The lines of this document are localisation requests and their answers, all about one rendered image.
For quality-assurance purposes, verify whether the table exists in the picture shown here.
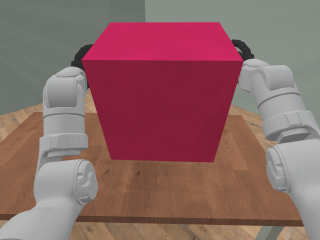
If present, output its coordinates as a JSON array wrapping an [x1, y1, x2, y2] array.
[[0, 112, 304, 240]]

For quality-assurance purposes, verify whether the carton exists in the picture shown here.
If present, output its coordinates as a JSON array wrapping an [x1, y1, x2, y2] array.
[[81, 22, 244, 163]]

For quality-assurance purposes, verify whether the robot right forearm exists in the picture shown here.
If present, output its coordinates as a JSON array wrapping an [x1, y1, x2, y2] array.
[[238, 58, 320, 144]]

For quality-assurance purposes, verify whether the left robot upper arm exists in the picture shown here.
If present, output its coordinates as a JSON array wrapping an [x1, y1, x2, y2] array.
[[0, 159, 98, 240]]

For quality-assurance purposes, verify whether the robot left hand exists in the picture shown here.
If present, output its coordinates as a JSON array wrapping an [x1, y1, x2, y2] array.
[[71, 44, 93, 89]]

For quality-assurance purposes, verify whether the robot left forearm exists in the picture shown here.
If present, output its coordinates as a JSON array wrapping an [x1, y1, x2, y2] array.
[[33, 66, 89, 201]]

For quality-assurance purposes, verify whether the robot right hand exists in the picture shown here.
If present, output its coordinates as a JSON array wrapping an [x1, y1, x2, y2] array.
[[231, 39, 254, 84]]

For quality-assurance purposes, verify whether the right robot upper arm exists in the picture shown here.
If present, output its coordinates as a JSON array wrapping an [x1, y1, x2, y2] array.
[[265, 138, 320, 240]]

